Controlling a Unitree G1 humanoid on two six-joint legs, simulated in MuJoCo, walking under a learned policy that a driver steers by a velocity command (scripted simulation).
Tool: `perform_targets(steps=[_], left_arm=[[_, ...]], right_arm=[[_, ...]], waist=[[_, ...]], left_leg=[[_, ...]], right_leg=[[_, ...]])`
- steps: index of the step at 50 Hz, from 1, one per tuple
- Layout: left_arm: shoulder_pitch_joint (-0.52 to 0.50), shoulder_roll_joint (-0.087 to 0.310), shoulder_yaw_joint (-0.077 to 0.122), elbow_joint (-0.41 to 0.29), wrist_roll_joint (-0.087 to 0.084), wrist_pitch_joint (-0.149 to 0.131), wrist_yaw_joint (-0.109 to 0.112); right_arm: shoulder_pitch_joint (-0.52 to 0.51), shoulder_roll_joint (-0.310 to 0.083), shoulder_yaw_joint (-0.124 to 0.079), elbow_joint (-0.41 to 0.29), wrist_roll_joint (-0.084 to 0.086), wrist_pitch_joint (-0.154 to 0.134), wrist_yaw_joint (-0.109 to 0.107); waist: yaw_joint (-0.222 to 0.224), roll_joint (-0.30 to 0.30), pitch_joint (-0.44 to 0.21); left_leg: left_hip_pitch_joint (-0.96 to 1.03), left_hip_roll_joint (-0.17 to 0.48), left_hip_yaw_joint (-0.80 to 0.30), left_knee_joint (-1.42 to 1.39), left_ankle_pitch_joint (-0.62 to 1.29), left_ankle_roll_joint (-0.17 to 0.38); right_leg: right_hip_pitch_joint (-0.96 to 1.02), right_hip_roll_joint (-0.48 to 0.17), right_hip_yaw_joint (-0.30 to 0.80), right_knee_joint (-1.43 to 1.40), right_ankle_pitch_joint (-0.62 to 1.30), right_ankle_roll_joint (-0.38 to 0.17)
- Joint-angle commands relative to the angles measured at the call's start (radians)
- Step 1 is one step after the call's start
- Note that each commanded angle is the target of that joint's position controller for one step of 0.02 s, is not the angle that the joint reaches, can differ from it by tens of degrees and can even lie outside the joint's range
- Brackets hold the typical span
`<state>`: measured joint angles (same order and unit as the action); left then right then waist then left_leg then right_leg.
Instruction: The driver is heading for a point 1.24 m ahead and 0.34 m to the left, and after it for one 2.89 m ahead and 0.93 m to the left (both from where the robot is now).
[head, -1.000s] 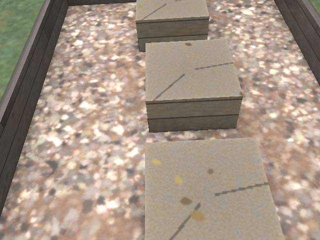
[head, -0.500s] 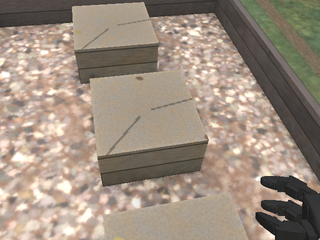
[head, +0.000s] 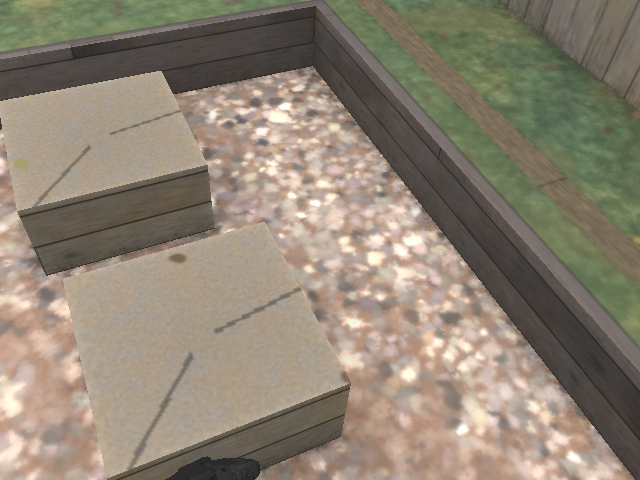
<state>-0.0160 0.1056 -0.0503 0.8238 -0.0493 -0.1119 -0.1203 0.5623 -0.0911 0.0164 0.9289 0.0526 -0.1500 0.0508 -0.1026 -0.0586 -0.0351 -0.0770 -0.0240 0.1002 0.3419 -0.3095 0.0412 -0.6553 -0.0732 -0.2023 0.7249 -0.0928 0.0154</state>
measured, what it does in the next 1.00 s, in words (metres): walks ahead: right foot, then left foot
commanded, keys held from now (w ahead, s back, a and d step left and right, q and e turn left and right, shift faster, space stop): w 0.42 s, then no key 0.58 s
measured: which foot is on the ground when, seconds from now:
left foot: down 0.00-0.08, up 0.10-0.56, down 0.58-1.00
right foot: up 0.00-0.08, down 0.10-0.60, up 0.62-0.82, down 0.84-1.00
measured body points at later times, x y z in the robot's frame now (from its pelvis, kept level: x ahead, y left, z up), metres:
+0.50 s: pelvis +0.23 -0.03 +0.00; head +0.20 -0.04 +0.45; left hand +0.24 +0.21 -0.13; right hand +0.34 -0.24 -0.13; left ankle +0.23 +0.03 -0.69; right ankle +0.18 -0.08 -0.74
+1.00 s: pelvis +0.28 -0.02 +0.00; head +0.28 -0.01 +0.45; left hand +0.31 +0.20 -0.15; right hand +0.31 -0.25 -0.14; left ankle +0.22 +0.01 -0.74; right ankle +0.23 -0.09 -0.74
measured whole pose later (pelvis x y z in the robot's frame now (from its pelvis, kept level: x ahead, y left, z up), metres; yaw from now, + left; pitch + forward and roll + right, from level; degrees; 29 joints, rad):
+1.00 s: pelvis +0.28 -0.02 +0.00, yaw +1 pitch -1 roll +1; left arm 0.36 0.16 0.00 0.89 -0.07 -0.01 -0.01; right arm 0.33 -0.16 -0.01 0.91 0.06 0.02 -0.01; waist -0.02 -0.02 0.01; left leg 0.03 -0.10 0.24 0.19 -0.21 0.12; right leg -0.06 0.02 -0.13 0.37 -0.28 -0.07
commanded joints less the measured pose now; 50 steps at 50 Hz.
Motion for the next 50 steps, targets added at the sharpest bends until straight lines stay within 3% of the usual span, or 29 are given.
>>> perform_targets(steps=[1, 3, 4, 5, 6, 7, 8, 10, 11, 14, 17, 20, 21, 22, 23, 24, 27, 28, 29, 30, 31, 32, 34, 36, 39, 42, 44, 47, 50], left_arm=[[-0.051, 0.052, 0.022, -0.054, 0.016, -0.01, -0.017], [0.111, 0.093, 0.041, -0.005, 0.035, -0.005, -0.012], [0.221, 0.129, 0.057, 0.015, 0.037, -0.011, -0.003], [0.334, 0.199, 0.079, 0.016, 0.016, -0.018, 0.015], [0.322, 0.165, 0.071, -0.01, -0.028, -0.014, 0.003], [0.325, 0.143, 0.079, -0.01, -0.049, -0.003, -0.007], [0.311, 0.122, 0.081, -0.023, -0.038, -0.013, 0.0], [0.322, 0.129, 0.102, -0.012, -0.02, -0.041, 0.025], [0.31, 0.123, 0.107, -0.016, -0.023, -0.042, 0.038], [0.303, 0.088, 0.102, -0.022, -0.007, -0.038, 0.049], [0.333, 0.159, 0.113, -0.03, -0.003, -0.008, 0.053], [0.408, 0.159, 0.108, -0.022, 0.008, -0.004, 0.043], [0.352, 0.215, 0.118, -0.046, 0.009, 0.006, 0.048], [0.302, 0.229, 0.119, -0.06, 0.024, 0.019, 0.051], [0.376, 0.214, 0.109, -0.035, 0.022, 0.018, 0.035], [0.434, 0.208, 0.109, -0.017, 0.023, 0.022, 0.038], [0.412, 0.252, 0.126, -0.018, 0.02, 0.05, 0.077], [0.354, 0.244, 0.122, -0.044, 0.023, 0.05, 0.097], [0.261, 0.27, 0.129, -0.082, 0.035, 0.044, 0.113], [0.317, 0.177, 0.102, -0.081, 0.038, 0.044, 0.125], [0.422, 0.127, 0.092, -0.04, 0.061, 0.07, 0.123], [0.483, 0.147, 0.108, -0.007, 0.074, 0.087, 0.141], [0.463, 0.148, 0.105, -0.007, 0.048, 0.101, 0.149], [0.485, 0.132, 0.095, -0.008, 0.029, 0.12, 0.141], [0.427, 0.121, 0.076, -0.032, 0.011, 0.141, 0.133], [0.442, 0.12, 0.064, -0.026, 0.017, 0.133, 0.137], [0.426, 0.144, 0.068, -0.015, 0.005, 0.11, 0.129], [0.421, 0.166, 0.075, 0.014, -0.022, 0.089, 0.112], [0.436, 0.162, 0.077, 0.048, -0.028, 0.088, 0.098]], right_arm=[[0.1, -0.176, -0.039, 0.001, -0.006, 0.006, -0.018], [0.06, -0.165, -0.033, -0.009, -0.037, -0.002, -0.029], [0.033, -0.161, -0.028, -0.025, -0.053, 0.0, -0.031], [-0.02, -0.149, -0.021, -0.054, -0.048, 0.007, -0.045], [0.028, -0.226, -0.057, -0.055, 0.001, 0.015, -0.035], [0.082, -0.305, -0.078, -0.018, 0.017, 0.023, -0.028], [0.071, -0.273, -0.074, 0.014, 0.007, 0.025, -0.028], [0.015, -0.101, -0.026, 0.036, -0.023, 0.039, -0.043], [0.008, -0.063, -0.017, 0.032, -0.031, 0.046, -0.05], [-0.084, -0.116, -0.034, -0.018, -0.033, 0.043, -0.05], [-0.133, -0.143, -0.041, -0.058, -0.023, 0.048, -0.036], [-0.214, -0.148, -0.039, -0.097, -0.033, 0.058, -0.02], [-0.22, -0.161, -0.024, -0.136, -0.034, 0.051, -0.022], [-0.239, -0.176, -0.025, -0.15, -0.048, 0.049, -0.03], [-0.271, -0.168, -0.029, -0.151, -0.049, 0.068, -0.02], [-0.267, -0.135, -0.015, -0.15, -0.049, 0.081, -0.009], [-0.119, -0.148, -0.018, -0.129, -0.045, 0.113, 0.01], [-0.078, -0.147, -0.021, -0.117, -0.046, 0.113, 0.01], [-0.003, -0.163, -0.031, -0.099, -0.029, 0.104, 0.009], [-0.035, -0.228, -0.045, -0.115, -0.034, 0.09, -0.011], [-0.056, -0.191, -0.031, -0.115, -0.053, 0.088, -0.007], [-0.111, -0.123, -0.007, -0.136, -0.053, 0.099, 0.003], [-0.192, -0.108, 0.005, -0.149, -0.044, 0.129, -0.002], [-0.262, -0.11, 0.005, -0.15, -0.049, 0.134, -0.04], [-0.239, -0.154, -0.026, -0.136, -0.019, 0.139, -0.062], [-0.213, -0.158, -0.033, -0.103, -0.012, 0.168, -0.055], [-0.14, -0.172, -0.041, -0.062, -0.003, 0.178, -0.055], [-0.108, -0.177, -0.048, -0.026, 0.01, 0.172, -0.058], [-0.093, -0.165, -0.045, 0.002, 0.005, 0.167, -0.074]], waist=[[0.052, 0.186, 0.137], [0.109, 0.1, 0.022], [0.159, 0.071, -0.073], [0.195, -0.016, -0.199], [0.188, -0.163, -0.237], [0.196, -0.185, -0.269], [0.181, -0.092, -0.2], [0.127, 0.084, -0.065], [0.093, 0.115, -0.027], [0.055, 0.021, -0.014], [0.044, -0.027, -0.073], [0.087, -0.036, 0.048], [0.078, -0.071, -0.036], [0.053, -0.007, -0.015], [0.074, 0.032, 0.141], [0.107, -0.003, 0.167], [0.081, -0.05, 0.08], [0.046, -0.019, 0.073], [-0.001, 0.039, -0.009], [0.051, 0.127, 0.001], [0.092, 0.259, -0.028], [0.104, 0.199, -0.04], [0.138, 0.184, 0.013], [0.19, 0.127, 0.011], [0.133, 0.126, -0.004], [0.106, 0.111, 0.014], [0.058, 0.087, 0.058], [0.056, 0.068, 0.061], [0.076, 0.06, 0.076]], left_leg=[[0.035, 0.246, -0.117, -0.048, 0.604, 0.081], [0.007, 0.213, -0.064, 0.155, 0.601, 0.084], [-0.088, 0.177, -0.032, 0.301, 0.432, 0.077], [-0.259, 0.078, 0.045, 0.574, -0.126, 0.057], [-0.657, -0.024, 0.117, 0.872, -0.398, 0.046], [-0.765, 0.058, 0.072, 1.064, -0.34, 0.045], [-0.774, 0.114, 0.052, 1.143, -0.235, 0.029], [-0.636, 0.17, 0.024, 1.134, -0.074, -0.013], [-0.559, 0.179, 0.009, 1.078, -0.069, -0.028], [-0.482, 0.164, 0.041, 0.909, -0.031, -0.031], [-0.353, 0.111, 0.122, 0.748, -0.013, -0.04], [-0.376, 0.097, 0.138, 0.652, -0.013, -0.01], [-0.271, 0.07, 0.183, 0.804, 0.023, 0.052], [-0.309, 0.08, 0.147, 0.811, -0.039, 0.076], [-0.435, 0.099, 0.106, 0.59, -0.108, 0.053], [-0.413, 0.062, 0.152, 0.534, -0.094, 0.037], [-0.217, 0.026, 0.109, 0.363, 0.002, 0.056], [-0.151, 0.027, 0.085, 0.197, 0.139, 0.057], [0.074, -0.057, 0.205, 0.332, 0.354, 0.045], [0.058, 0.188, -0.076, 0.049, 1.003, 0.039], [0.16, 0.312, -0.141, 0.142, 1.597, 0.061], [0.116, 0.308, -0.123, 0.141, 1.754, 0.081], [0.015, 0.297, -0.131, 0.071, 1.487, 0.096], [-0.16, 0.255, -0.063, 0.025, 1.276, 0.057], [-0.071, 0.201, 0.019, -0.01, 1.208, 0.0], [0.063, 0.208, 0.024, -0.028, 1.12, -0.014], [0.135, 0.21, 0.003, -0.071, 0.943, -0.016], [0.187, 0.209, -0.01, -0.151, 0.794, 0.023], [0.198, 0.211, 0.007, -0.199, 0.689, 0.068]], right_leg=[[0.099, 0.054, -0.005, -0.2, -0.015, -0.073], [0.366, 0.077, 0.003, -0.292, -0.008, -0.115], [0.573, 0.015, 0.046, -0.279, -0.054, -0.121], [0.778, -0.233, 0.295, -0.307, -0.119, -0.094], [0.995, -0.392, 0.666, -0.463, -0.154, -0.181], [1.004, -0.371, 0.691, -0.498, -0.278, -0.23], [0.89, -0.328, 0.613, -0.482, -0.258, -0.214], [0.567, -0.266, 0.405, -0.455, 0.048, -0.193], [0.443, -0.237, 0.328, -0.458, 0.137, -0.178], [0.33, -0.162, 0.216, -0.503, 0.138, -0.179], [0.338, -0.116, 0.131, -0.528, 0.127, -0.192], [0.375, -0.145, 0.171, -0.584, 0.054, -0.202], [0.397, -0.177, 0.225, -0.569, 0.047, -0.256], [0.417, -0.169, 0.216, -0.527, 0.123, -0.276], [0.464, -0.155, 0.154, -0.522, 0.227, -0.24], [0.509, -0.162, 0.137, -0.481, 0.445, -0.225], [0.561, -0.152, 0.096, -0.305, 0.745, -0.209], [0.554, -0.127, 0.078, -0.216, 0.747, -0.176], [0.435, -0.054, 0.045, -0.058, 0.74, -0.162], [0.395, -0.001, 0.03, 0.054, 0.1, -0.114], [0.273, 0.097, 0.028, 0.211, -0.527, -0.119], [0.245, 0.105, 0.054, 0.242, -0.558, -0.107], [0.274, 0.057, 0.081, 0.218, -0.464, -0.085], [0.504, 0.037, 0.084, 0.141, -0.322, -0.063], [0.567, 0.093, 0.046, -0.006, -0.183, -0.043], [0.544, 0.048, 0.08, -0.207, -0.082, -0.076], [0.508, -0.025, 0.147, -0.307, 0.093, -0.11], [0.513, -0.072, 0.18, -0.376, 0.218, -0.143], [0.538, -0.096, 0.204, -0.445, 0.217, -0.146]])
